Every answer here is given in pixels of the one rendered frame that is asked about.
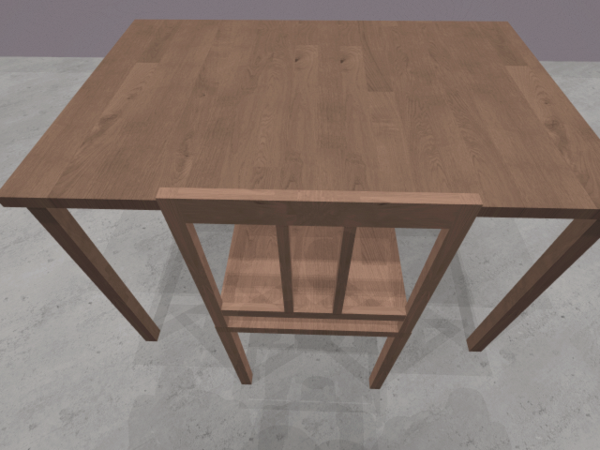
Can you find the table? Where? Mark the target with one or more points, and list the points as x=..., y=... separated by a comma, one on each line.
x=397, y=106

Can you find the chair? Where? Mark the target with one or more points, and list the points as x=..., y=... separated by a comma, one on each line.
x=316, y=262

